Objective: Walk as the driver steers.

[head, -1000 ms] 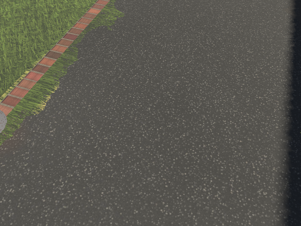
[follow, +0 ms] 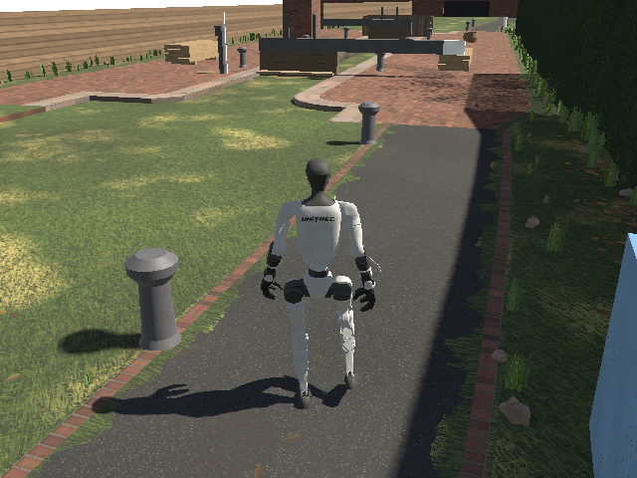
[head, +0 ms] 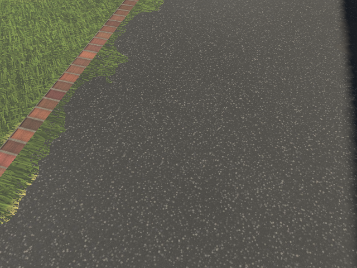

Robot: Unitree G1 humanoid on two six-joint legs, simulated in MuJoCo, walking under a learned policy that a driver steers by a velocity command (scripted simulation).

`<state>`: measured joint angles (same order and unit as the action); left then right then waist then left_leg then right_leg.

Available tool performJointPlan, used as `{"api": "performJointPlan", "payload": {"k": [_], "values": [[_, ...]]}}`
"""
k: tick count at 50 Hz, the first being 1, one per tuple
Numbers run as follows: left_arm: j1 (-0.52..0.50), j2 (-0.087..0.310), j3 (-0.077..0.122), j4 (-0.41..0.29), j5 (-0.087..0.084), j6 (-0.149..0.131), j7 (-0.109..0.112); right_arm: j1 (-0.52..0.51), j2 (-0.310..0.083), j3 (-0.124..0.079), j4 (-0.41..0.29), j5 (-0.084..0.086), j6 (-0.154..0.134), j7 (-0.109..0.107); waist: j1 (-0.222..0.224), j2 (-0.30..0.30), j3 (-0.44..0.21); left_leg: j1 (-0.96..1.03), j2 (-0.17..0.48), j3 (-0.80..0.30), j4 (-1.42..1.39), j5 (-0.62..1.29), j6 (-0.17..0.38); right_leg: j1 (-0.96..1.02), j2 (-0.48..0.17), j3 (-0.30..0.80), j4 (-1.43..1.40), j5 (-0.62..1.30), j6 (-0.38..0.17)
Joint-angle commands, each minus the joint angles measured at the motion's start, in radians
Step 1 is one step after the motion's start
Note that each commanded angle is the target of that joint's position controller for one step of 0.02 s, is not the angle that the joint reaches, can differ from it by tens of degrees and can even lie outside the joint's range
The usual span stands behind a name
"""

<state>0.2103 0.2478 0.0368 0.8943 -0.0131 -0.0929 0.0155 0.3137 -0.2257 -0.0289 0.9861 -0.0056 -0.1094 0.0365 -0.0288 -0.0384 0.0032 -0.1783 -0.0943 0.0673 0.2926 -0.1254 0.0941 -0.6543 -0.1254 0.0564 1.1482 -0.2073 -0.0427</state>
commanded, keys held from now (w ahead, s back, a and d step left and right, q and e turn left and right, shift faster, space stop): w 0.92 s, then w+e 0.08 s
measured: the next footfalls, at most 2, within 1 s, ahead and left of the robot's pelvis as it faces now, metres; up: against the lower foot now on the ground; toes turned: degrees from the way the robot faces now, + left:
right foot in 0.30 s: +0.34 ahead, -0.17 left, +0.00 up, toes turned -2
left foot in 0.88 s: +0.66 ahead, +0.07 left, +0.00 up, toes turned +3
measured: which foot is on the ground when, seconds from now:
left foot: down 0.00-0.30, up 0.32-0.86, down 0.88-1.00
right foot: up 0.00-0.28, down 0.30-0.88, up 0.90-1.00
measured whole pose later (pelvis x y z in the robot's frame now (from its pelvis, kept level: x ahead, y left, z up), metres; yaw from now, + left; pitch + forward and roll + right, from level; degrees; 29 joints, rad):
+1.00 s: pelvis +0.55 -0.02 -0.01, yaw +0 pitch +2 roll +0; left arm 0.32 0.25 0.05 0.98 -0.03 -0.10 0.00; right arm 0.15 -0.24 -0.05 0.89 0.00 -0.11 0.03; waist 0.01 -0.03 0.02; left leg -0.36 -0.03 0.08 0.48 -0.15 0.06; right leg -0.38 -0.03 0.04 1.20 -0.38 -0.05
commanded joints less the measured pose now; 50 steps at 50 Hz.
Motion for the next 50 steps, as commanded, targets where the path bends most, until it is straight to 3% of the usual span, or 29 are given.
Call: {"api": "performJointPlan", "payload": {"k": [1, 6, 9, 11, 13, 14, 15, 16, 17, 18, 19, 20, 21, 22, 23, 25, 28, 32, 38, 41, 42, 43, 44, 45, 46, 47, 48, 49, 50], "values": [[0.038, 0.049, 0.015, -0.042, 0.013, 0.005, 0.008, -0.038, -0.131, -0.021, -0.053, 0.001, -0.018, -0.019, 0.047, 0.074, 0.054, -0.102, 0.281, -0.212, -0.210, 0.069, 0.172, -0.029, -0.045, 0.003, -0.133, 0.156, 0.029], [-0.157, 0.029, 0.006, -0.093, 0.001, -0.008, -0.009, 0.063, -0.163, -0.027, -0.029, 0.020, -0.002, -0.037, -0.025, 0.078, 0.055, 0.011, 0.268, -0.159, -0.189, 0.080, 0.122, 0.006, 0.009, -0.044, -0.472, 0.319, 0.040], [-0.238, 0.035, 0.002, -0.124, -0.008, -0.013, -0.027, 0.112, -0.167, -0.030, -0.007, 0.026, 0.011, -0.037, -0.052, 0.087, 0.077, 0.111, 0.306, -0.170, -0.147, 0.061, 0.118, -0.004, 0.025, -0.046, -0.562, 0.272, 0.033], [-0.258, 0.049, 0.004, -0.142, -0.009, -0.020, -0.041, 0.121, -0.172, -0.034, 0.001, 0.026, 0.021, -0.040, -0.046, 0.094, 0.080, 0.176, 0.338, -0.185, -0.104, 0.074, 0.107, 0.002, 0.034, -0.044, -0.607, 0.198, 0.008], [-0.201, 0.076, 0.015, -0.137, -0.009, -0.029, -0.048, 0.099, -0.187, -0.040, -0.002, 0.027, 0.032, -0.042, -0.002, 0.113, 0.050, 0.203, 0.351, -0.190, -0.030, 0.189, 0.088, 0.105, 0.062, -0.065, -0.646, 0.125, -0.021], [-0.106, 0.104, 0.032, -0.112, -0.007, -0.032, -0.047, 0.075, -0.185, -0.038, -0.008, 0.024, 0.037, -0.042, 0.055, 0.114, -0.005, 0.192, 0.319, -0.159, 0.084, 0.356, 0.067, 0.242, 0.096, -0.093, -0.670, 0.111, -0.043], [0.080, 0.162, 0.060, -0.057, -0.006, -0.034, -0.040, 0.066, -0.154, -0.026, -0.019, 0.014, 0.040, -0.041, 0.131, 0.089, -0.122, 0.110, 0.257, -0.108, 0.306, 0.428, 0.037, 0.495, 0.084, -0.073, -0.659, 0.130, -0.081], [0.253, 0.269, 0.086, -0.026, 0.014, -0.032, -0.034, 0.128, -0.074, 0.002, -0.045, 0.002, 0.027, -0.037, 0.150, -0.082, -0.294, -0.228, 0.142, -0.028, 0.701, 0.162, -0.027, 0.894, -0.163, 0.264, -0.659, 0.097, -0.201], [0.302, 0.265, 0.083, -0.009, 0.013, -0.026, -0.042, 0.187, -0.010, 0.023, -0.035, 0.011, 0.001, -0.030, 0.132, -0.264, -0.388, -0.495, 0.022, -0.116, 0.928, -0.431, -0.051, 1.068, -0.286, 0.646, -0.813, -0.051, -0.287], [0.252, 0.175, 0.057, -0.017, 0.007, -0.029, -0.042, 0.106, -0.134, -0.008, -0.044, 0.040, -0.017, -0.026, 0.136, -0.166, -0.288, -0.598, 0.088, -0.197, 1.034, -0.404, -0.028, 0.991, -0.254, 0.594, -0.842, -0.105, -0.238], [0.146, 0.140, 0.044, -0.041, 0.002, -0.028, -0.040, 0.024, -0.167, -0.017, -0.073, 0.050, -0.025, -0.026, 0.109, -0.108, -0.168, -0.619, 0.145, -0.164, 1.022, -0.299, -0.014, 0.842, -0.227, 0.440, -0.859, -0.023, -0.200], [0.064, 0.112, 0.033, -0.058, 0.007, -0.026, -0.044, -0.017, -0.159, -0.020, -0.078, 0.037, -0.022, -0.033, 0.079, -0.029, -0.109, -0.570, 0.188, -0.144, 0.974, -0.209, -0.017, 0.703, -0.185, 0.333, -0.892, 0.072, -0.183], [0.026, 0.090, 0.026, -0.063, 0.014, -0.026, -0.048, -0.020, -0.140, -0.025, -0.080, 0.024, -0.012, -0.037, 0.047, -0.018, -0.063, -0.522, 0.218, -0.141, 0.920, -0.151, -0.022, 0.602, -0.147, 0.255, -0.932, 0.124, -0.174], [0.017, 0.078, 0.023, -0.055, 0.020, -0.028, -0.052, 0.002, -0.115, -0.025, -0.076, 0.023, 0.002, -0.037, 0.023, -0.044, -0.053, -0.463, 0.236, -0.143, 0.887, -0.122, -0.029, 0.541, -0.124, 0.207, -0.961, 0.159, -0.174], [0.027, 0.073, 0.023, -0.044, 0.019, -0.030, -0.053, 0.021, -0.094, -0.023, -0.068, 0.023, 0.014, -0.038, 0.012, -0.045, -0.043, -0.440, 0.237, -0.134, 0.865, -0.108, -0.037, 0.513, -0.105, 0.166, -0.981, 0.201, -0.179], [0.061, 0.092, 0.028, -0.019, 0.018, -0.034, -0.047, -0.002, -0.090, -0.028, -0.078, 0.020, 0.028, -0.042, 0.003, -0.030, -0.016, -0.473, 0.239, -0.122, 0.812, -0.056, -0.051, 0.498, -0.087, 0.102, -1.001, 0.293, -0.183], [0.119, 0.112, 0.033, 0.007, 0.017, -0.025, -0.030, -0.117, -0.086, -0.032, -0.120, 0.010, 0.030, -0.043, 0.025, -0.013, 0.013, -0.564, 0.241, -0.117, 0.655, 0.072, -0.072, 0.538, -0.088, 0.062, -1.016, 0.357, -0.179], [0.167, 0.125, 0.033, 0.029, 0.009, -0.016, -0.015, -0.260, -0.065, -0.025, -0.160, 0.015, 0.022, -0.032, 0.065, -0.021, 0.043, -0.530, 0.211, -0.087, 0.417, 0.230, -0.072, 0.555, -0.064, 0.008, -1.041, 0.290, -0.152], [0.247, 0.137, 0.041, 0.083, -0.002, 0.005, -0.005, -0.408, -0.070, -0.018, -0.219, 0.026, 0.008, -0.002, 0.098, -0.021, 0.098, -0.559, 0.183, -0.079, 0.259, 0.170, -0.041, 0.728, -0.129, 0.013, -0.986, 0.288, -0.144], [0.216, 0.157, 0.051, 0.083, -0.004, 0.018, 0.000, -0.357, -0.102, -0.030, -0.218, 0.027, -0.002, 0.010, 0.050, -0.044, 0.054, -0.423, 0.143, -0.047, 0.222, 0.066, -0.005, 0.766, -0.143, 0.006, -0.891, 0.491, -0.120], [0.194, 0.164, 0.052, 0.079, -0.003, 0.023, 0.000, -0.275, -0.127, -0.044, -0.196, 0.025, -0.003, 0.007, 0.001, -0.057, 0.000, -0.289, 0.106, -0.015, 0.214, 0.052, 0.013, 0.754, -0.123, -0.013, -0.796, 0.661, -0.106], [0.178, 0.145, 0.045, 0.072, 0.002, 0.028, 0.000, -0.107, -0.171, -0.070, -0.142, 0.024, -0.002, 0.001, -0.076, -0.043, -0.097, -0.061, 0.082, 0.000, 0.208, 0.071, 0.041, 0.690, -0.068, -0.052, -0.606, 0.738, -0.079], [0.183, 0.117, 0.029, 0.048, 0.018, 0.027, -0.001, 0.085, -0.247, -0.092, -0.102, 0.012, 0.000, -0.010, -0.134, 0.061, -0.244, 0.265, 0.257, -0.203, 0.231, 0.088, 0.106, 0.465, -0.004, -0.094, -0.289, 0.472, -0.044], [0.317, -0.034, -0.013, 0.047, 0.014, 0.002, -0.017, 0.151, -0.313, -0.104, -0.079, 0.005, 0.004, -0.006, -0.061, 0.334, -0.383, 0.602, 0.488, -0.700, 0.108, -0.089, 0.278, 0.059, 0.192, -0.061, 0.070, -0.249, 0.020], [0.263, 0.065, 0.008, 0.060, -0.011, -0.025, -0.022, 0.136, -0.217, -0.078, -0.083, 0.015, 0.004, -0.006, -0.093, 0.253, -0.374, 0.587, 0.476, -0.794, 0.021, -0.186, 0.256, -0.058, 0.159, 0.079, 0.204, -0.359, 0.002], [0.164, 0.126, 0.025, 0.029, -0.039, -0.039, -0.023, 0.040, -0.172, -0.065, -0.101, 0.017, 0.001, -0.012, -0.081, 0.201, -0.216, 0.446, 0.454, -0.625, 0.008, -0.143, 0.200, -0.123, 0.107, 0.070, 0.222, -0.285, -0.016], [0.106, 0.130, 0.027, 0.016, -0.039, -0.039, -0.014, -0.050, -0.143, -0.054, -0.122, 0.012, -0.001, -0.013, -0.046, 0.100, -0.140, 0.283, 0.422, -0.488, -0.018, -0.048, 0.165, -0.079, 0.049, 0.045, 0.175, -0.183, -0.019], [0.079, 0.121, 0.035, 0.013, -0.025, -0.029, -0.006, -0.102, -0.110, -0.046, -0.125, 0.005, -0.006, -0.009, -0.016, 0.070, -0.078, 0.151, 0.386, -0.392, -0.053, 0.024, 0.141, -0.031, 0.017, 0.037, 0.111, -0.126, -0.015], [0.107, 0.103, 0.040, 0.019, -0.019, -0.012, -0.003, -0.120, -0.085, -0.037, -0.118, -0.006, -0.012, -0.007, 0.020, 0.096, -0.062, 0.076, 0.358, -0.320, -0.086, 0.045, 0.120, 0.035, -0.010, 0.050, 0.070, -0.085, -0.018]]}}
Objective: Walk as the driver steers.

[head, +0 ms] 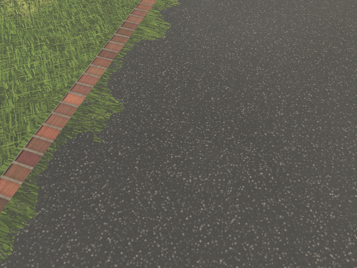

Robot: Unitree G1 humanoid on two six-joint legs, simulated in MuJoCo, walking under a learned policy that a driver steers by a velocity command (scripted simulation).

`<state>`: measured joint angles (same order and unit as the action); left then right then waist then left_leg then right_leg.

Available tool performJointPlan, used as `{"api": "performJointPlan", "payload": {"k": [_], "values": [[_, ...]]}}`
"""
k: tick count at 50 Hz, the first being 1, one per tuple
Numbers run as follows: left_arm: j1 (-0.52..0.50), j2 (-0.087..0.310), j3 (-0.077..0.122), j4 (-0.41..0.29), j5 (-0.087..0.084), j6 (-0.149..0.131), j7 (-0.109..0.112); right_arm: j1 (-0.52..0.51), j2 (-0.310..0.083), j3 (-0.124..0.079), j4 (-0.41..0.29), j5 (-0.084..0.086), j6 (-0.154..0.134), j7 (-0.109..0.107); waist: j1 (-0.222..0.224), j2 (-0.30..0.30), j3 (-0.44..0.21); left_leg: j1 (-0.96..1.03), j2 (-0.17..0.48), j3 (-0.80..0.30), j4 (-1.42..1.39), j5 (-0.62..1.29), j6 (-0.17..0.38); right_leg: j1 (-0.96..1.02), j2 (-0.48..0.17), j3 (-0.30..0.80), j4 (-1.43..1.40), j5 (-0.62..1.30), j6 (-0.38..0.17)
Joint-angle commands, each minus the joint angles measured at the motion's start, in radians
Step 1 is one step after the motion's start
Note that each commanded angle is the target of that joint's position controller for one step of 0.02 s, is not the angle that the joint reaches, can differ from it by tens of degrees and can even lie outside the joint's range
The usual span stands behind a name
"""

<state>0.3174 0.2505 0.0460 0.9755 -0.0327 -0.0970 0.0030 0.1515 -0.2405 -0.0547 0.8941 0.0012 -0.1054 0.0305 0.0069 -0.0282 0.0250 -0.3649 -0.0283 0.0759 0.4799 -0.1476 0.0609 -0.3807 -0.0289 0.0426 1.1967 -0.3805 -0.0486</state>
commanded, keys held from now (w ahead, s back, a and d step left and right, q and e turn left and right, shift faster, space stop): w+e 0.60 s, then w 0.06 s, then q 0.34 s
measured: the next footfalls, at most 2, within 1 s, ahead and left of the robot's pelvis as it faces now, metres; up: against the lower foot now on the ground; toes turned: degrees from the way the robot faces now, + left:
right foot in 0.46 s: +0.39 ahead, -0.17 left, +0.00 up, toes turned -16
left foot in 0.92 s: +0.69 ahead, -0.08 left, +0.00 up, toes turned -18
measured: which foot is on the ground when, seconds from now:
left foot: down 0.00-0.46, up 0.48-0.90, down 0.92-1.00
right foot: up 0.00-0.44, down 0.46-0.94, up 0.96-1.00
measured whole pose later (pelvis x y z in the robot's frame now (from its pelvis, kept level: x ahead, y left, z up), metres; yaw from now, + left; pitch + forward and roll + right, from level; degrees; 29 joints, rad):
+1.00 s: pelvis +0.51 -0.11 -0.01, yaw -17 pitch +2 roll -1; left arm 0.21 0.27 0.06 0.81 0.01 -0.04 0.02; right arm 0.11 -0.27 -0.05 0.80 -0.01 -0.09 0.04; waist 0.01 0.00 0.04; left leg -0.50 -0.05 0.00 0.53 -0.08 0.07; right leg -0.29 0.09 0.04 1.02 -0.53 -0.01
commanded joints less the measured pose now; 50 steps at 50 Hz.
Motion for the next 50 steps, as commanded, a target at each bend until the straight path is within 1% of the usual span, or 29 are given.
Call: {"api": "performJointPlan", "payload": {"k": [1, 3, 5, 8, 11, 14, 17, 18, 20, 21, 22, 23, 24, 25, 26, 27, 28, 29, 32, 35, 38, 40, 43, 45, 46, 47, 48, 49, 50], "values": [[0.024, 0.072, 0.030, -0.055, -0.001, 0.009, 0.010, 0.047, -0.061, -0.011, -0.015, -0.017, -0.019, 0.001, -0.002, 0.103, -0.072, 0.218, 0.277, -0.284, -0.303, 0.078, 0.148, -0.201, -0.112, 0.066, -0.003, 0.107, -0.013], [0.028, 0.045, 0.031, -0.057, -0.003, 0.031, 0.012, 0.071, -0.088, -0.019, 0.009, -0.017, -0.025, -0.005, 0.011, 0.100, -0.035, 0.174, 0.273, -0.206, -0.345, 0.127, 0.153, -0.217, -0.115, 0.071, -0.040, 0.146, -0.008], [-0.027, 0.051, 0.037, -0.079, 0.002, 0.040, 0.014, 0.090, -0.112, -0.027, 0.022, -0.020, -0.027, -0.018, 0.006, 0.081, -0.007, 0.190, 0.275, -0.150, -0.363, 0.173, 0.149, -0.295, -0.111, 0.093, -0.102, 0.233, 0.002], [-0.096, 0.051, 0.042, -0.105, 0.009, 0.037, 0.005, 0.108, -0.118, -0.027, 0.032, -0.021, -0.021, -0.034, -0.008, 0.075, 0.007, 0.237, 0.263, -0.067, -0.369, 0.223, 0.124, -0.355, -0.091, 0.098, -0.240, 0.384, 0.011], [-0.188, 0.035, 0.035, -0.138, 0.014, 0.032, -0.011, 0.123, -0.126, -0.025, 0.037, -0.016, -0.016, -0.045, -0.036, 0.074, 0.030, 0.259, 0.247, 0.015, -0.378, 0.235, 0.095, -0.332, -0.080, 0.032, -0.395, 0.493, 0.010], [-0.287, 0.015, 0.022, -0.185, 0.015, 0.033, -0.029, 0.187, -0.138, -0.028, 0.061, -0.009, -0.002, -0.052, -0.076, 0.059, 0.066, 0.363, 0.278, 0.053, -0.357, 0.271, 0.090, -0.373, -0.076, -0.013, -0.489, 0.485, 0.000], [-0.351, 0.013, 0.018, -0.239, 0.012, 0.034, -0.050, 0.219, -0.154, -0.035, 0.072, 0.000, 0.022, -0.055, -0.089, 0.061, 0.083, 0.483, 0.318, 0.080, -0.291, 0.370, 0.086, -0.414, -0.062, -0.063, -0.539, 0.380, -0.018], [-0.354, 0.017, 0.019, -0.253, 0.010, 0.035, -0.057, 0.209, -0.162, -0.038, 0.069, 0.003, 0.030, -0.056, -0.078, 0.070, 0.079, 0.499, 0.324, 0.095, -0.255, 0.456, 0.078, -0.390, -0.049, -0.087, -0.552, 0.332, -0.030], [-0.309, 0.047, 0.034, -0.268, 0.010, 0.038, -0.067, 0.176, -0.193, -0.047, 0.052, 0.008, 0.041, -0.063, -0.031, 0.115, 0.023, 0.505, 0.324, 0.129, -0.132, 0.791, 0.057, -0.250, 0.013, -0.154, -0.555, 0.233, -0.065], [-0.232, 0.076, 0.050, -0.259, 0.008, 0.041, -0.069, 0.159, -0.207, -0.051, 0.043, 0.009, 0.048, -0.068, 0.017, 0.138, -0.026, 0.493, 0.319, 0.141, -0.011, 0.940, 0.046, -0.138, 0.054, -0.179, -0.552, 0.189, -0.088], [-0.092, 0.123, 0.076, -0.229, 0.005, 0.042, -0.065, 0.132, -0.215, -0.052, 0.033, 0.013, 0.054, -0.070, 0.097, 0.133, -0.101, 0.435, 0.292, 0.157, 0.176, 0.961, 0.023, 0.061, 0.093, -0.183, -0.617, 0.232, -0.122], [0.076, 0.204, 0.113, -0.191, 0.009, 0.047, -0.045, 0.124, -0.209, -0.047, 0.015, 0.011, 0.047, -0.071, 0.174, 0.064, -0.190, 0.221, 0.246, 0.158, 0.458, 0.719, -0.020, 0.365, 0.039, -0.042, -0.678, 0.262, -0.175], [0.098, 0.312, 0.131, -0.184, 0.004, 0.046, -0.032, 0.216, -0.046, 0.001, -0.033, -0.024, 0.017, -0.047, 0.068, -0.209, -0.269, -0.259, 0.046, 0.103, 0.837, -0.269, -0.081, 0.736, -0.233, 0.490, -0.717, 0.198, -0.351], [0.135, 0.256, 0.109, -0.204, 0.018, 0.035, -0.031, 0.147, -0.095, -0.002, -0.058, 0.013, -0.035, -0.028, 0.105, -0.138, -0.408, -0.397, -0.013, -0.142, 0.982, -0.436, -0.066, 0.823, -0.325, 0.799, -0.880, 0.128, -0.414], [0.104, 0.193, 0.092, -0.202, 0.028, 0.027, -0.030, 0.036, -0.142, -0.016, -0.092, 0.048, -0.060, -0.019, 0.126, -0.089, -0.285, -0.485, 0.047, -0.179, 0.966, -0.347, -0.035, 0.754, -0.284, 0.645, -0.896, 0.189, -0.348], [0.027, 0.152, 0.080, -0.217, 0.020, 0.021, -0.030, 0.014, -0.139, -0.013, -0.099, 0.043, -0.068, -0.022, 0.081, -0.012, -0.193, -0.457, 0.095, -0.172, 0.872, -0.255, -0.020, 0.597, -0.240, 0.502, -0.897, 0.268, -0.305], [-0.053, 0.120, 0.069, -0.238, 0.018, 0.019, -0.032, 0.013, -0.142, -0.021, -0.087, 0.019, -0.064, -0.030, 0.033, 0.044, -0.128, -0.385, 0.126, -0.163, 0.783, -0.213, -0.028, 0.436, -0.200, 0.404, -0.913, 0.364, -0.276], [-0.095, 0.098, 0.059, -0.255, 0.026, 0.017, -0.029, 0.038, -0.152, -0.032, -0.086, 0.009, -0.048, -0.032, -0.005, 0.035, -0.108, -0.306, 0.150, -0.168, 0.727, -0.187, -0.038, 0.332, -0.174, 0.348, -0.936, 0.426, -0.265], [-0.096, 0.122, 0.060, -0.262, 0.024, 0.013, -0.015, 0.056, -0.118, -0.032, -0.094, -0.008, -0.008, -0.035, -0.038, 0.020, -0.073, -0.243, 0.157, -0.135, 0.590, -0.128, -0.085, 0.189, -0.141, 0.254, -0.982, 0.525, -0.263], [-0.057, 0.137, 0.059, -0.240, 0.030, 0.014, 0.004, -0.027, -0.088, -0.019, -0.115, -0.016, 0.001, -0.038, -0.012, -0.012, -0.033, -0.233, 0.137, -0.095, 0.366, 0.060, -0.108, 0.144, -0.090, 0.119, -0.976, 0.722, -0.216], [-0.004, 0.128, 0.051, -0.210, 0.033, 0.021, 0.011, -0.099, -0.066, -0.005, -0.123, -0.007, -0.009, -0.024, 0.040, -0.041, -0.050, -0.139, 0.088, -0.057, 0.164, 0.305, -0.083, 0.156, -0.054, 0.030, -0.944, 0.775, -0.149], [0.003, 0.128, 0.046, -0.192, 0.038, 0.020, 0.013, -0.118, -0.078, -0.005, -0.127, 0.001, -0.008, -0.016, 0.051, -0.054, -0.055, -0.122, 0.076, -0.066, 0.108, 0.358, -0.063, 0.204, -0.082, 0.034, -0.929, 0.740, -0.134], [-0.036, 0.134, 0.045, -0.179, 0.044, 0.023, 0.014, -0.121, -0.113, -0.012, -0.138, -0.002, -0.008, -0.001, 0.035, -0.059, -0.058, -0.140, 0.065, -0.085, 0.074, 0.236, -0.020, 0.306, -0.136, 0.047, -0.853, 0.767, -0.123], [-0.082, 0.153, 0.051, -0.184, 0.035, 0.036, 0.025, -0.048, -0.159, -0.029, -0.131, -0.008, -0.011, 0.009, -0.017, -0.063, -0.082, -0.087, 0.029, -0.066, 0.029, 0.154, 0.010, 0.355, -0.136, 0.039, -0.726, 0.873, -0.099], [-0.092, 0.151, 0.051, -0.191, 0.031, 0.043, 0.032, 0.039, -0.188, -0.043, -0.109, -0.013, -0.013, 0.011, -0.056, -0.039, -0.122, 0.016, 0.013, -0.057, -0.029, 0.248, 0.031, 0.353, -0.091, 0.012, -0.588, 0.892, -0.066], [-0.079, 0.141, 0.044, -0.216, 0.048, 0.046, 0.038, 0.123, -0.246, -0.058, -0.108, -0.021, -0.011, 0.007, -0.072, 0.063, -0.219, 0.209, 0.129, -0.218, -0.009, 0.611, 0.089, 0.244, -0.013, -0.034, -0.333, 0.657, -0.013], [0.061, 0.062, 0.022, -0.224, 0.060, 0.040, 0.031, 0.125, -0.294, -0.061, -0.129, -0.035, 0.000, 0.002, 0.002, 0.297, -0.327, 0.527, 0.372, -0.563, 0.018, 0.913, 0.302, -0.111, 0.146, -0.051, 0.042, -0.110, 0.072], [0.075, 0.103, 0.019, -0.215, 0.052, 0.037, 0.017, 0.136, -0.224, -0.046, -0.137, -0.016, 0.015, 0.000, -0.029, 0.250, -0.430, 0.576, 0.399, -0.704, -0.054, 0.733, 0.347, -0.201, 0.139, 0.070, 0.161, -0.284, 0.077], [0.002, 0.143, 0.030, -0.230, 0.026, 0.045, 0.013, 0.076, -0.199, -0.043, -0.167, -0.004, 0.028, -0.005, -0.041, 0.172, -0.338, 0.491, 0.355, -0.633, -0.075, 0.502, 0.306, -0.270, 0.093, 0.092, 0.208, -0.221, 0.077]]}}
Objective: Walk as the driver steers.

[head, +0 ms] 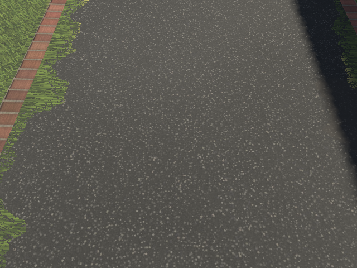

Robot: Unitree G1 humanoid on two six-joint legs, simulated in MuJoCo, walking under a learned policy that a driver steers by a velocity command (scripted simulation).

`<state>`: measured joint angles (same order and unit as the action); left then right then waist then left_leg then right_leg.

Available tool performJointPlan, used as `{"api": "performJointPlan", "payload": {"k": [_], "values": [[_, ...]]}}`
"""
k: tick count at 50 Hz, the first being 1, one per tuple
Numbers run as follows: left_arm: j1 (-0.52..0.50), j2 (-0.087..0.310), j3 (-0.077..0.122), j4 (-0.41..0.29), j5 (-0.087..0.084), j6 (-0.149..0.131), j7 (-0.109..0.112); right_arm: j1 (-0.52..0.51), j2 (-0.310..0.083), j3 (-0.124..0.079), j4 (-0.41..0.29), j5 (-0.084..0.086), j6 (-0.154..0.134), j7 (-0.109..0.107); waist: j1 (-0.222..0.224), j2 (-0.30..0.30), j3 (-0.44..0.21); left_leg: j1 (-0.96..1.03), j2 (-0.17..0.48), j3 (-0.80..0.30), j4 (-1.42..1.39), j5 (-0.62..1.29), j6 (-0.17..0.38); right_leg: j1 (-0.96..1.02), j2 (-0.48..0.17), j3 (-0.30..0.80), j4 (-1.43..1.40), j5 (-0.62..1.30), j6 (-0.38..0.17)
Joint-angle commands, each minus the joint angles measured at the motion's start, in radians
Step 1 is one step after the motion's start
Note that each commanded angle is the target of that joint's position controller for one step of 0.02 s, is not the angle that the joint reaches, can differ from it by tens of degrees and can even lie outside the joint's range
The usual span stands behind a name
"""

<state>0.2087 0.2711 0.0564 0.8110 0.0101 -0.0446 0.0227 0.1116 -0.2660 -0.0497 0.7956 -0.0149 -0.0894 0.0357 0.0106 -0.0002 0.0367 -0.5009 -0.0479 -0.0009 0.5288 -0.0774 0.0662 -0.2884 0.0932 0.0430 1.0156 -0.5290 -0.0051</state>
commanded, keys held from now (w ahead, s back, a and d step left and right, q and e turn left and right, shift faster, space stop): q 1.00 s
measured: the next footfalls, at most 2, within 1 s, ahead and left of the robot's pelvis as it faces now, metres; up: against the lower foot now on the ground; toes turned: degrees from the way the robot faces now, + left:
right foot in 0.36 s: +0.15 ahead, -0.14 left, +0.00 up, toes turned +18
left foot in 0.80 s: +0.03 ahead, +0.10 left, +0.00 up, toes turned +31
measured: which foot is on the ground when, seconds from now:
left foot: down 0.00-0.38, up 0.40-0.78, down 0.80-1.00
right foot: up 0.00-0.34, down 0.36-0.82, up 0.84-1.00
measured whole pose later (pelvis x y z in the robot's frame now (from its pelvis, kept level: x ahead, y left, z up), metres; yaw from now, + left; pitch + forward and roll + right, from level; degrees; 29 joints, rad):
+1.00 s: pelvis +0.04 +0.00 +0.02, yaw +35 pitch +3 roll -2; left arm 0.15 0.33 0.10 0.70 0.01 0.01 0.04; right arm 0.19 -0.29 -0.07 0.61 0.00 0.03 -0.01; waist 0.00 -0.04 0.03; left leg -0.31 -0.04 -0.07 0.48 -0.22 0.05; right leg -0.58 -0.02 0.03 1.11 -0.39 0.08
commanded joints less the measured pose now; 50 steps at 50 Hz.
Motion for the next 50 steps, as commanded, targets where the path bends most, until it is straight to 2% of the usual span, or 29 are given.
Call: {"api": "performJointPlan", "payload": {"k": [1, 2, 4, 6, 9, 12, 15, 17, 18, 19, 20, 21, 22, 23, 24, 27, 30, 33, 36, 39, 40, 41, 42, 43, 44, 45, 46, 48, 50], "values": [[0.048, 0.125, 0.021, -0.077, -0.017, 0.007, 0.001, 0.070, -0.150, -0.042, -0.086, 0.020, 0.028, -0.017, -0.043, 0.042, -0.270, 0.512, 0.327, -0.485, -0.155, 0.247, 0.248, -0.376, -0.061, 0.073, 0.354, -0.009, 0.035], [0.007, 0.126, 0.026, -0.087, -0.008, 0.023, 0.011, 0.044, -0.139, -0.036, -0.097, 0.023, 0.042, -0.024, -0.034, -0.002, -0.196, 0.378, 0.300, -0.448, -0.197, 0.129, 0.220, -0.362, -0.084, 0.064, 0.287, 0.034, 0.039], [0.006, 0.105, 0.027, -0.106, -0.002, 0.046, 0.023, 0.019, -0.144, -0.038, -0.109, 0.010, 0.062, -0.032, 0.005, 0.069, -0.135, 0.214, 0.221, -0.396, -0.249, -0.017, 0.176, -0.264, -0.094, 0.046, 0.102, 0.078, 0.036], [0.025, 0.074, 0.020, -0.100, -0.003, 0.044, 0.031, 0.029, -0.161, -0.049, -0.123, 0.002, 0.073, -0.043, 0.005, 0.124, -0.150, 0.187, 0.184, -0.361, -0.252, 0.011, 0.169, -0.207, -0.069, 0.021, -0.035, 0.091, 0.049], [0.011, 0.075, 0.020, -0.100, -0.005, 0.042, 0.036, 0.035, -0.186, -0.065, -0.144, 0.017, 0.084, -0.059, -0.008, 0.127, -0.198, 0.197, 0.180, -0.384, -0.248, -0.084, 0.159, -0.166, -0.063, 0.039, -0.151, 0.168, 0.064], [-0.019, 0.082, 0.022, -0.112, -0.008, 0.039, 0.032, 0.032, -0.186, -0.069, -0.160, 0.021, 0.099, -0.067, -0.022, 0.149, -0.180, 0.181, 0.172, -0.431, -0.256, -0.209, 0.138, -0.142, -0.055, 0.048, -0.235, 0.201, 0.065], [-0.022, 0.088, 0.026, -0.119, -0.015, 0.023, 0.021, 0.044, -0.180, -0.071, -0.170, 0.022, 0.115, -0.070, -0.028, 0.165, -0.162, 0.202, 0.168, -0.481, -0.241, -0.234, 0.122, -0.105, -0.047, 0.048, -0.352, 0.203, 0.049], [0.029, 0.090, 0.032, -0.105, -0.020, 0.010, 0.010, 0.029, -0.176, -0.071, -0.182, 0.031, 0.127, -0.074, 0.006, 0.166, -0.152, 0.176, 0.137, -0.483, -0.207, -0.236, 0.094, 0.002, -0.043, 0.025, -0.530, 0.288, 0.022], [0.060, 0.116, 0.043, -0.097, -0.016, 0.008, 0.008, 0.045, -0.160, -0.066, -0.184, 0.036, 0.131, -0.076, 0.017, 0.146, -0.151, 0.124, 0.098, -0.458, -0.166, -0.278, 0.059, 0.094, -0.094, 0.044, -0.617, 0.323, -0.002], [0.088, 0.185, 0.059, -0.105, 0.007, 0.010, 0.013, 0.068, -0.113, -0.054, -0.191, 0.034, 0.132, -0.074, 0.007, 0.001, -0.164, 0.000, 0.022, -0.358, 0.026, -0.415, 0.006, 0.198, -0.298, 0.213, -0.684, 0.296, -0.075], [0.043, 0.249, 0.074, -0.111, 0.045, 0.019, 0.010, 0.040, -0.113, -0.060, -0.234, 0.042, 0.118, -0.068, -0.023, -0.312, -0.101, -0.163, -0.124, -0.136, 0.265, -0.508, -0.041, 0.130, -0.464, 0.459, -0.762, 0.439, -0.213], [-0.023, 0.192, 0.060, -0.151, 0.055, 0.012, 0.012, 0.070, -0.192, -0.083, -0.212, 0.018, 0.106, -0.062, -0.032, -0.233, -0.099, -0.160, -0.050, -0.173, 0.485, -0.485, -0.075, 0.092, -0.496, 0.456, -0.747, 0.515, -0.249], [-0.081, 0.143, 0.048, -0.172, 0.038, 0.010, 0.018, 0.109, -0.210, -0.095, -0.181, 0.025, 0.111, -0.058, -0.056, -0.153, -0.102, -0.149, -0.044, -0.163, 0.573, -0.426, -0.087, 0.085, -0.441, 0.344, -0.715, 0.557, -0.210], [-0.109, 0.120, 0.041, -0.183, 0.019, 0.010, 0.020, 0.139, -0.188, -0.092, -0.154, 0.026, 0.125, -0.062, -0.063, -0.110, -0.097, -0.146, -0.038, -0.143, 0.637, -0.379, -0.108, 0.093, -0.379, 0.250, -0.694, 0.570, -0.170], [-0.112, 0.111, 0.036, -0.184, 0.004, 0.012, 0.022, 0.149, -0.168, -0.087, -0.149, 0.023, 0.136, -0.064, -0.054, -0.104, -0.086, -0.170, -0.029, -0.135, 0.705, -0.339, -0.126, 0.107, -0.361, 0.204, -0.685, 0.589, -0.163], [-0.063, 0.117, 0.033, -0.180, 0.009, 0.027, 0.030, 0.084, -0.122, -0.068, -0.191, 0.039, 0.144, -0.058, -0.012, -0.137, -0.062, -0.196, 0.003, -0.068, 0.674, -0.275, -0.162, 0.145, -0.323, 0.093, -0.693, 0.627, -0.182], [-0.001, 0.153, 0.048, -0.168, 0.009, 0.041, 0.037, 0.010, -0.103, -0.055, -0.239, 0.038, 0.140, -0.048, 0.038, -0.169, -0.087, -0.190, 0.048, -0.045, 0.518, -0.284, -0.183, 0.249, -0.363, 0.081, -0.681, 0.662, -0.208], [-0.018, 0.191, 0.065, -0.172, 0.002, 0.047, 0.028, 0.002, -0.090, -0.045, -0.262, 0.035, 0.139, -0.032, 0.042, -0.187, -0.109, -0.058, 0.073, 0.007, 0.370, -0.318, -0.166, 0.215, -0.389, 0.034, -0.672, 0.692, -0.213], [-0.028, 0.205, 0.073, -0.169, -0.013, 0.045, 0.014, 0.015, -0.111, -0.054, -0.270, 0.037, 0.146, -0.021, 0.037, -0.201, -0.113, 0.043, 0.061, 0.055, 0.240, -0.311, -0.131, 0.193, -0.409, 0.009, -0.651, 0.701, -0.207], [-0.054, 0.201, 0.075, -0.159, -0.042, 0.041, 0.008, 0.086, -0.108, -0.064, -0.252, 0.038, 0.150, -0.011, -0.017, -0.186, -0.120, 0.200, 0.031, 0.091, -0.036, -0.145, -0.059, 0.158, -0.398, -0.040, -0.550, 0.664, -0.142], [-0.005, 0.168, 0.067, -0.136, -0.039, 0.037, 0.005, 0.129, -0.133, -0.076, -0.237, 0.035, 0.149, -0.019, -0.026, -0.126, -0.134, 0.333, 0.020, 0.059, -0.136, -0.022, -0.026, 0.079, -0.362, -0.095, -0.460, 0.577, -0.079], [0.012, 0.114, 0.052, -0.149, -0.001, 0.035, 0.000, 0.168, -0.234, -0.104, -0.245, 0.035, 0.143, -0.034, -0.016, 0.106, -0.157, 0.531, 0.207, -0.209, -0.157, 0.303, 0.044, -0.154, -0.268, -0.193, -0.203, 0.274, 0.021], [-0.049, 0.077, 0.033, -0.213, 0.033, 0.031, 0.001, 0.161, -0.321, -0.113, -0.269, 0.008, 0.131, -0.037, -0.018, 0.338, -0.162, 0.572, 0.438, -0.508, -0.123, 0.586, 0.252, -0.428, -0.131, -0.150, 0.031, -0.164, 0.087], [-0.126, 0.136, 0.050, -0.219, 0.015, 0.028, 0.008, 0.187, -0.266, -0.101, -0.265, -0.014, 0.109, -0.027, -0.097, 0.214, -0.223, 0.521, 0.438, -0.501, -0.163, 0.459, 0.314, -0.432, -0.130, -0.009, 0.175, -0.158, 0.084], [-0.137, 0.155, 0.057, -0.215, -0.008, 0.033, 0.011, 0.139, -0.242, -0.087, -0.256, -0.012, 0.095, -0.028, -0.063, 0.168, -0.166, 0.469, 0.373, -0.410, -0.172, 0.351, 0.258, -0.436, -0.143, 0.014, 0.204, -0.072, 0.069], [-0.114, 0.152, 0.062, -0.194, -0.006, 0.039, 0.019, 0.076, -0.217, -0.081, -0.258, 0.008, 0.092, -0.035, -0.029, 0.119, -0.134, 0.428, 0.309, -0.347, -0.172, 0.259, 0.196, -0.435, -0.153, 0.023, 0.175, 0.018, 0.065], [-0.099, 0.160, 0.066, -0.185, 0.002, 0.046, 0.027, 0.034, -0.189, -0.070, -0.264, 0.028, 0.096, -0.041, -0.012, 0.123, -0.117, 0.391, 0.280, -0.318, -0.174, 0.240, 0.166, -0.419, -0.155, 0.027, 0.148, 0.078, 0.071], [-0.065, 0.147, 0.065, -0.176, 0.007, 0.045, 0.023, 0.013, -0.184, -0.062, -0.268, 0.022, 0.104, -0.051, 0.011, 0.135, -0.132, 0.329, 0.241, -0.292, -0.178, 0.258, 0.163, -0.345, -0.124, 0.012, 0.154, 0.160, 0.083], [-0.059, 0.126, 0.058, -0.173, -0.001, 0.040, 0.019, 0.026, -0.185, -0.062, -0.263, 0.017, 0.106, -0.059, 0.006, 0.131, -0.143, 0.339, 0.226, -0.295, -0.175, 0.227, 0.164, -0.332, -0.110, 0.013, 0.074, 0.193, 0.089]]}}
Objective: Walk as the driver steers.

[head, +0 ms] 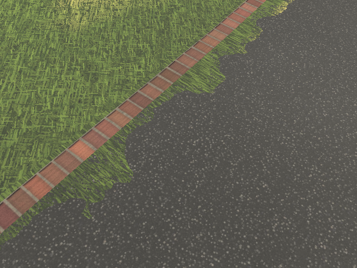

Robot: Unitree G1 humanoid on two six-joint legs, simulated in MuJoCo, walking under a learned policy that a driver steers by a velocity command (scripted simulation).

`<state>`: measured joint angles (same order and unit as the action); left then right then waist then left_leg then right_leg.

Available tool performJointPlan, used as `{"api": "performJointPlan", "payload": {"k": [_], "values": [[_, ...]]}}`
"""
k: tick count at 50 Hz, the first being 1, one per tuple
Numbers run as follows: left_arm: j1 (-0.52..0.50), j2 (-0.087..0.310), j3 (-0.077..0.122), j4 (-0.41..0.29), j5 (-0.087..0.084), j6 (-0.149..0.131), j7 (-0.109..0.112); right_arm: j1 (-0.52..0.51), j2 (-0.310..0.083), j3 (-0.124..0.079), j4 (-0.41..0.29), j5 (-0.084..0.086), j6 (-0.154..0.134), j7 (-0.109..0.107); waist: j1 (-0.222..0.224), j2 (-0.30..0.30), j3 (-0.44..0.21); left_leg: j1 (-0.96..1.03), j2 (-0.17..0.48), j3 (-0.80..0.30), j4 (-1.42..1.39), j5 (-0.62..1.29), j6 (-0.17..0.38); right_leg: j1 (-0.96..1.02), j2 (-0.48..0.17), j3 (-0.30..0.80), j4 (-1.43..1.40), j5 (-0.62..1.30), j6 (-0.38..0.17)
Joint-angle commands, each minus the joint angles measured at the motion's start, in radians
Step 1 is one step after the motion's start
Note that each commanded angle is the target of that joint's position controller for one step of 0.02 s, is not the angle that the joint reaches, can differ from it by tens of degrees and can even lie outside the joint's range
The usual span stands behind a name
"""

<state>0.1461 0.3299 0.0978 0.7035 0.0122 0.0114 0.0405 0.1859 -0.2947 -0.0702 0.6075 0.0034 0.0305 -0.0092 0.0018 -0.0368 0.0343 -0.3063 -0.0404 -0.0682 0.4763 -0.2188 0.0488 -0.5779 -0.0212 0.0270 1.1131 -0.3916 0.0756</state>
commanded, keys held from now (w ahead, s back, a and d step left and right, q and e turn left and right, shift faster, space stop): q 1.00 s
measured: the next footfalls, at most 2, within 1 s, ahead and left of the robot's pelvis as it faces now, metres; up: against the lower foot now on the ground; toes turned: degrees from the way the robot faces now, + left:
right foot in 0.28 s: +0.08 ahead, -0.13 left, +0.00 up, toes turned +15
left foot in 0.68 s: -0.02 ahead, +0.12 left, +0.00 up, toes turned +27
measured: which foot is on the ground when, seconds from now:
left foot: down 0.00-0.28, up 0.30-0.66, down 0.68-1.00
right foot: up 0.00-0.26, down 0.28-0.68, up 0.70-1.00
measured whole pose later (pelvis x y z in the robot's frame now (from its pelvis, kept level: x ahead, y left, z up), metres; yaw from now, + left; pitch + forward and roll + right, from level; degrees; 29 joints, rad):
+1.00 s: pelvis -0.02 +0.02 +0.00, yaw +35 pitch +2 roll -2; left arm 0.10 0.32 0.08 0.69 0.00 0.01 0.03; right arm 0.19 -0.31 -0.06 0.60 0.01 0.03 -0.03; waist -0.01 -0.02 0.05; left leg -0.29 -0.07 -0.14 0.46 -0.20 0.06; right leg -0.50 0.01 0.07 0.92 -0.34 0.09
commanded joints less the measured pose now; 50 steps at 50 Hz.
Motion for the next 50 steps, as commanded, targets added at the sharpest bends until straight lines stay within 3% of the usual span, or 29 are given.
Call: {"api": "performJointPlan", "payload": {"k": [1, 5, 9, 12, 13, 14, 15, 16, 17, 18, 19, 21, 24, 27, 31, 33, 34, 35, 36, 37, 38, 39, 40, 43, 50], "values": [[-0.012, 0.057, 0.012, -0.071, -0.004, -0.018, 0.000, -0.038, -0.161, -0.043, -0.071, 0.001, -0.013, -0.017, 0.007, 0.168, -0.138, 0.155, 0.216, -0.241, -0.119, 0.346, 0.181, -0.041, 0.009, 0.033, -0.082, 0.063, 0.010], [-0.053, 0.045, 0.002, -0.085, -0.007, -0.026, -0.010, -0.030, -0.187, -0.053, -0.069, 0.004, -0.005, -0.022, -0.017, 0.188, -0.127, 0.130, 0.211, -0.315, -0.107, 0.213, 0.184, 0.034, 0.031, 0.050, -0.274, 0.054, 0.009], [-0.048, 0.058, 0.006, -0.092, -0.018, -0.040, -0.025, -0.041, -0.193, -0.055, -0.071, 0.009, 0.002, -0.011, -0.022, 0.205, -0.124, 0.111, 0.204, -0.411, -0.082, 0.234, 0.182, 0.130, 0.061, 0.057, -0.408, 0.015, -0.009], [0.008, 0.057, 0.011, -0.082, -0.021, -0.053, -0.036, -0.075, -0.184, -0.052, -0.077, 0.024, 0.010, -0.012, 0.019, 0.204, -0.134, 0.111, 0.164, -0.448, -0.028, 0.275, 0.142, 0.261, 0.069, 0.046, -0.642, 0.124, -0.037], [0.038, 0.072, 0.018, -0.072, -0.015, -0.056, -0.036, -0.077, -0.168, -0.047, -0.080, 0.029, 0.012, -0.017, 0.032, 0.184, -0.142, 0.063, 0.129, -0.430, 0.007, 0.205, 0.101, 0.362, 0.033, 0.054, -0.740, 0.244, -0.056], [0.064, 0.134, 0.032, -0.078, 0.002, -0.052, -0.029, -0.040, -0.121, -0.034, -0.083, 0.019, 0.011, -0.018, 0.015, 0.052, -0.179, -0.049, 0.061, -0.347, 0.150, -0.024, 0.042, 0.495, -0.144, 0.193, -0.762, 0.339, -0.121], [0.040, 0.206, 0.046, -0.071, 0.028, -0.040, -0.028, -0.016, -0.108, -0.033, -0.106, 0.026, 0.003, -0.017, -0.035, -0.253, -0.122, -0.265, -0.109, -0.129, 0.330, -0.369, -0.024, 0.512, -0.328, 0.430, -0.799, 0.549, -0.285], [0.022, 0.146, 0.033, -0.094, 0.032, -0.044, -0.028, 0.003, -0.200, -0.062, -0.083, 0.006, -0.006, -0.018, -0.012, -0.199, -0.122, -0.298, -0.048, -0.105, 0.586, -0.436, -0.076, 0.471, -0.411, 0.479, -0.806, 0.574, -0.378], [-0.020, 0.097, 0.016, -0.109, 0.025, -0.044, -0.021, 0.018, -0.232, -0.079, -0.059, 0.015, -0.003, -0.014, -0.027, -0.125, -0.108, -0.294, -0.023, -0.098, 0.689, -0.367, -0.093, 0.437, -0.361, 0.379, -0.794, 0.541, -0.351], [-0.061, 0.073, 0.009, -0.117, 0.013, -0.040, -0.016, 0.036, -0.211, -0.080, -0.033, 0.019, 0.009, -0.016, -0.042, -0.087, -0.087, -0.294, -0.011, -0.082, 0.733, -0.305, -0.113, 0.422, -0.287, 0.280, -0.783, 0.482, -0.300], [-0.076, 0.061, 0.004, -0.119, -0.002, -0.038, -0.011, 0.040, -0.186, -0.075, -0.026, 0.017, 0.019, -0.017, -0.035, -0.086, -0.069, -0.320, -0.007, -0.070, 0.771, -0.248, -0.130, 0.427, -0.252, 0.220, -0.780, 0.465, -0.278], [-0.057, 0.065, 0.000, -0.115, 0.000, -0.027, -0.001, 0.017, -0.134, -0.059, -0.038, 0.025, 0.027, -0.011, -0.014, -0.098, -0.053, -0.322, 0.005, -0.017, 0.742, -0.190, -0.150, 0.425, -0.211, 0.125, -0.789, 0.490, -0.275], [0.003, 0.093, 0.010, -0.099, 0.007, -0.013, 0.007, -0.055, -0.101, -0.042, -0.076, 0.024, 0.023, -0.004, 0.036, -0.131, -0.082, -0.328, 0.042, 0.023, 0.589, -0.185, -0.164, 0.524, -0.239, 0.094, -0.784, 0.516, -0.299], [-0.009, 0.134, 0.025, -0.097, -0.001, -0.006, -0.001, -0.066, -0.083, -0.029, -0.093, 0.016, 0.021, 0.010, 0.043, -0.144, -0.107, -0.213, 0.071, 0.066, 0.426, -0.203, -0.148, 0.504, -0.267, 0.049, -0.776, 0.537, -0.302], [-0.016, 0.157, 0.034, -0.085, -0.026, -0.008, -0.016, -0.028, -0.106, -0.040, -0.094, 0.020, 0.029, 0.024, 0.025, -0.159, -0.110, -0.087, 0.058, 0.120, 0.229, -0.152, -0.101, 0.478, -0.294, 0.018, -0.736, 0.532, -0.279], [-0.028, 0.143, 0.031, -0.074, -0.046, -0.010, -0.018, 0.043, -0.105, -0.049, -0.071, 0.019, 0.031, 0.028, -0.022, -0.133, -0.116, 0.054, 0.026, 0.151, 0.017, 0.001, -0.047, 0.426, -0.272, -0.034, -0.643, 0.468, -0.215], [0.031, 0.104, 0.021, -0.049, -0.040, -0.013, -0.022, 0.086, -0.138, -0.063, -0.059, 0.017, 0.029, 0.019, -0.029, -0.046, -0.125, 0.191, 0.030, 0.096, -0.073, 0.133, -0.012, 0.330, -0.229, -0.098, -0.530, 0.354, -0.144], [0.036, 0.036, -0.001, -0.075, 0.009, -0.014, -0.027, 0.121, -0.255, -0.091, -0.076, 0.016, 0.022, 0.002, -0.014, 0.247, -0.133, 0.368, 0.276, -0.255, -0.111, 0.480, 0.079, 0.058, -0.112, -0.195, -0.219, -0.058, -0.038], [-0.046, 0.039, -0.006, -0.128, 0.017, -0.017, -0.018, 0.091, -0.302, -0.089, -0.103, -0.020, -0.001, 0.007, -0.032, 0.348, -0.146, 0.308, 0.451, -0.477, -0.101, 0.639, 0.297, -0.115, 0.007, -0.073, 0.007, -0.312, 0.003], [-0.097, 0.089, 0.008, -0.130, -0.002, -0.016, -0.010, 0.101, -0.247, -0.076, -0.095, -0.031, -0.022, 0.016, -0.079, 0.235, -0.168, 0.286, 0.411, -0.427, -0.127, 0.529, 0.313, -0.119, -0.011, 0.016, 0.100, -0.276, -0.004], [-0.100, 0.102, 0.014, -0.123, -0.012, -0.013, -0.007, 0.064, -0.216, -0.063, -0.079, -0.023, -0.034, 0.014, -0.047, 0.202, -0.125, 0.254, 0.348, -0.340, -0.125, 0.447, 0.251, -0.120, -0.027, 0.034, 0.105, -0.187, -0.019], [-0.081, 0.101, 0.018, -0.102, -0.006, -0.011, 0.001, 0.018, -0.192, -0.057, -0.079, -0.004, -0.033, 0.007, -0.024, 0.150, -0.112, 0.241, 0.293, -0.292, -0.121, 0.371, 0.196, -0.118, -0.039, 0.042, 0.070, -0.106, -0.021], [-0.067, 0.108, 0.022, -0.097, 0.000, -0.008, 0.005, -0.016, -0.171, -0.046, -0.082, 0.013, -0.029, 0.001, -0.009, 0.164, -0.101, 0.218, 0.268, -0.266, -0.119, 0.387, 0.174, -0.102, -0.037, 0.042, 0.050, -0.052, -0.015], [-0.027, 0.081, 0.016, -0.079, -0.007, -0.010, -0.005, -0.025, -0.166, -0.038, -0.083, 0.001, -0.021, -0.014, 0.009, 0.169, -0.139, 0.195, 0.230, -0.240, -0.120, 0.429, 0.177, -0.032, 0.001, 0.031, 0.037, 0.041, 0.005], [-0.084, 0.056, 0.002, -0.096, -0.012, -0.016, -0.012, -0.014, -0.194, -0.048, -0.074, 0.003, -0.008, -0.023, -0.022, 0.185, -0.111, 0.169, 0.209, -0.348, -0.112, 0.219, 0.181, 0.039, 0.035, 0.060, -0.266, 0.041, 0.014]]}}
Velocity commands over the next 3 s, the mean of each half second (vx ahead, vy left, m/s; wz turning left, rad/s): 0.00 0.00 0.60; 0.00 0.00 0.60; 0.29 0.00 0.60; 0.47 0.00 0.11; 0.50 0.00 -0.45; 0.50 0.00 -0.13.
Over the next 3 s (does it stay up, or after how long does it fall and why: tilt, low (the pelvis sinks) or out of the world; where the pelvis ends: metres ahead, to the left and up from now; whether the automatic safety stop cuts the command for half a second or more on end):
stays up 0.57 0.79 0.01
